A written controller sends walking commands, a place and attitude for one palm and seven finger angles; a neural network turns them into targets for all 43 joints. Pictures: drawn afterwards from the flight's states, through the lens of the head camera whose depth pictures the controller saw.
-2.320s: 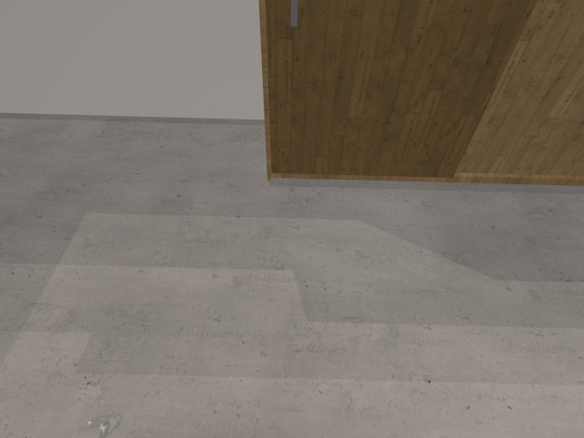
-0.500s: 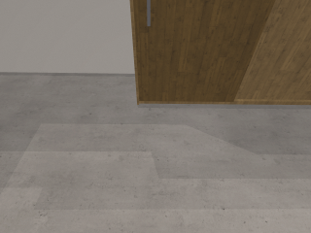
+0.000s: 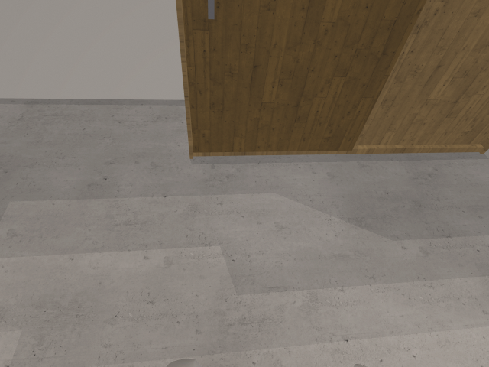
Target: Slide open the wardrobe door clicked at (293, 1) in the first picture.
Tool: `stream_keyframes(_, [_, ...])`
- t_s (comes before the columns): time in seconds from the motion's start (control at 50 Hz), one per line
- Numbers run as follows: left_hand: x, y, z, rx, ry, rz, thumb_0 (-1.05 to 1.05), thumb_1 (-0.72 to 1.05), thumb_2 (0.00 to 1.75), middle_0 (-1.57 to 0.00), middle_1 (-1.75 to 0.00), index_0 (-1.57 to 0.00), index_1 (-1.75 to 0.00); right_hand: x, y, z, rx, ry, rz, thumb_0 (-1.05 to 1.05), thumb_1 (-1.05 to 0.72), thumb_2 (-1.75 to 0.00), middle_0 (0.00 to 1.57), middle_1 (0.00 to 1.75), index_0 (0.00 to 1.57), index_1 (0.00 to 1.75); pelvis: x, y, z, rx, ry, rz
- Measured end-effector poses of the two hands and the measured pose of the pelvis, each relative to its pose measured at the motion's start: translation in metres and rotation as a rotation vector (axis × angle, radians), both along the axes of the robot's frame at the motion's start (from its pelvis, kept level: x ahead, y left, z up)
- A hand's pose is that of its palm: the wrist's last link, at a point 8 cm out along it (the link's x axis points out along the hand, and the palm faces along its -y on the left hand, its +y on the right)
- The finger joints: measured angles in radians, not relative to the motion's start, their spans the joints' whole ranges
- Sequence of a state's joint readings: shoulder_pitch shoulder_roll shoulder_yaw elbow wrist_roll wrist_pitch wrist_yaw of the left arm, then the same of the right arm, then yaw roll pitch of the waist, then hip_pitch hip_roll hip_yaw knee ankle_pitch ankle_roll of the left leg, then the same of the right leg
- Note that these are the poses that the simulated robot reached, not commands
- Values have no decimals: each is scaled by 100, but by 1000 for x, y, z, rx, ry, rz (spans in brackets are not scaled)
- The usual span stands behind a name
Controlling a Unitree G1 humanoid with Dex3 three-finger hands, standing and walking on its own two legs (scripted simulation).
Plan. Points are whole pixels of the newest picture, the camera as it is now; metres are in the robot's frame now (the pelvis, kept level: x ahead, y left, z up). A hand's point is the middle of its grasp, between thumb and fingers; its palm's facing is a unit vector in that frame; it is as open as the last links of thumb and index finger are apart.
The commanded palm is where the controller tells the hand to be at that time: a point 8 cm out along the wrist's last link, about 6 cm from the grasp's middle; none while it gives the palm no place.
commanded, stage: walk to a spot facing it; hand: left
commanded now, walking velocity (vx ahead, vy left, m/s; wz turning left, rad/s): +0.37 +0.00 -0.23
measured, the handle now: out of the picture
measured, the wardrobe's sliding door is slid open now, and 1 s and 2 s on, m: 0.00 0.00 0.00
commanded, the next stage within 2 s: turn to face it in 0.80 s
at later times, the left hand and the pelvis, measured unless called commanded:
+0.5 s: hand (201, 251) +0.37 +0.12 -0.16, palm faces -0.20 -0.96 -0.17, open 7.4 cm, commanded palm none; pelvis +0.22 -0.03 +0.00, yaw -9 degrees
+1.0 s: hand (185, 235) +0.42 +0.17 -0.17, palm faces -0.08 -0.99 -0.13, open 7.3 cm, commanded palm none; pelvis +0.43 -0.01 +0.01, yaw -9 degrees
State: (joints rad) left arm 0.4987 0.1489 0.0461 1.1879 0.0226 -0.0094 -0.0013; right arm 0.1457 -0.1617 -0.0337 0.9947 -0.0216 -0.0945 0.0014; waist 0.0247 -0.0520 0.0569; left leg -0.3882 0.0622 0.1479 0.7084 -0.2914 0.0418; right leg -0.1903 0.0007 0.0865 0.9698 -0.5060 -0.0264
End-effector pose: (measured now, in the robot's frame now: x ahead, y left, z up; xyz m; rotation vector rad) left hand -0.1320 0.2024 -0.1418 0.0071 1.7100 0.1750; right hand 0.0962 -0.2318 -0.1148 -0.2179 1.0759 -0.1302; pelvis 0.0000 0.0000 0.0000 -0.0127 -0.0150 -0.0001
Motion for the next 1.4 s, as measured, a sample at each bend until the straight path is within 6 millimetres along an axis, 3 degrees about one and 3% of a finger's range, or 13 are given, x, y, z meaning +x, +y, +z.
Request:
stream_keyframes(0.06, [72,29,2,41,-126,-51,1,91,90,-20,-29,-20,-30,-3,15,4,19,37,-41,0,-91,-90,20,29,20,30,23,8,11,1,-5,-16])
stream_keyframes(0.12, [152,48,10,74,-282,-94,1,91,90,-20,-29,-19,-30,-12,14,9,3,91,-104,-1,-95,-90,20,29,21,30,44,14,20,6,-2,-30])
stream_keyframes(0.22, [270,56,25,90,-461,-164,0,92,90,-20,-29,-19,-30,-37,20,7,23,229,-178,-1,-95,-90,20,29,20,30,84,18,25,24,10,-63])
stream_keyframes(0.36, [402,24,30,48,-543,-299,0,92,90,-20,-29,-19,-30,-61,38,1,92,430,-303,0,-92,-90,20,29,20,30,147,8,21,27,13,-110])
stream_keyframes(0.48, [498,-26,14,17,-601,-388,0,91,90,-20,-29,-19,-30,-52,39,-11,161,591,-390,0,-91,-90,20,29,20,30,214,-23,0,20,11,-142])
stream_keyframes(0.56, [515,-41,12,14,-589,-350,0,91,90,-20,-29,-20,-30,2,18,-14,160,559,-388,1,-91,-90,20,29,20,30,247,-37,4,11,-10,-155])
stream_keyframes(0.76, [520,-7,26,92,-425,-284,-2,94,90,-20,-29,-20,-30,224,-41,-1,65,169,-270,1,-93,-90,20,29,20,30,328,-40,23,-18,2,-146])
stream_keyframes(0.88, [523,5,7,48,-330,-203,-1,92,90,-20,-29,-20,-30,329,-40,9,12,71,-172,1,-93,-90,19,29,20,30,386,-23,16,-38,-1,-135])
stream_keyframes(0.94, [531,12,-6,22,-266,-184,0,92,90,-20,-29,-20,-30,369,-30,8,-13,25,-151,0,-93,-90,19,29,20,30,413,-12,7,-27,-9,-147])
stream_keyframes(1.02, [562,17,-1,14,-248,-212,0,92,90,-20,-29,-20,-30,383,-11,11,2,33,-172,0,-92,-90,20,29,20,30,437,-4,14,-18,-16,-155])
stream_keyframes(1.22, [668,15,23,84,-450,-185,1,93,90,-20,-29,-20,-30,358,-7,1,41,264,-182,-1,-94,-90,20,29,20,30,466,-10,24,2,2,-63])
stream_keyframes(1.32, [696,3,34,135,-507,-186,0,92,90,-20,-29,-19,-30,359,-16,-14,91,310,-176,0,-92,-90,20,29,20,30,474,-27,20,21,4,-27])
stream_keyframes(1.4, [698,-11,40,176,-538,-177,0,92,90,-20,-29,-19,-30,374,-32,-29,122,308,-155,0,-92,-90,20,29,20,30,478,-43,14,30,1,5])
